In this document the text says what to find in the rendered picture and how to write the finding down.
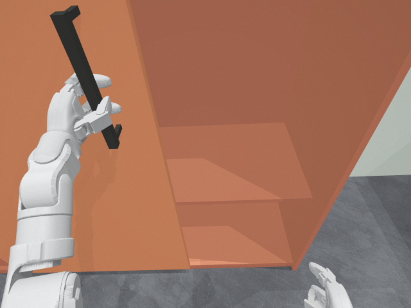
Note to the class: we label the handle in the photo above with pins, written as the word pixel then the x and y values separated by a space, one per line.
pixel 63 22

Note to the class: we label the left robot hand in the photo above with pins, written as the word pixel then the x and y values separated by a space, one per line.
pixel 66 114

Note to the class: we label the left robot forearm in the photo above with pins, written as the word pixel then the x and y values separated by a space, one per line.
pixel 45 208

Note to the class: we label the right robot hand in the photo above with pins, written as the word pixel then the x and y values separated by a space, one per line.
pixel 334 296

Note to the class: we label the robot left upper arm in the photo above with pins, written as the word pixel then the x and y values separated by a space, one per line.
pixel 56 290

